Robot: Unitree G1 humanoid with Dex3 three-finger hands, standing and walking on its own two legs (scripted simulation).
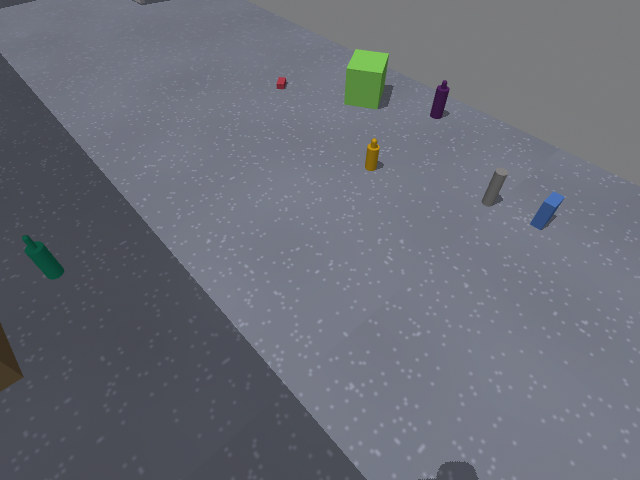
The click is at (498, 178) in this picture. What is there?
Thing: slim round
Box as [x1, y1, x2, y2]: [482, 168, 507, 206]
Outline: 503,168 497,168 495,170 482,199 483,204 488,206 492,205 507,174 507,171
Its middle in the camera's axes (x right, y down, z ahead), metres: +0.77 -0.22 +1.74
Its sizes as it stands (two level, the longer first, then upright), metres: 0.053 0.053 0.184
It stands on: the floor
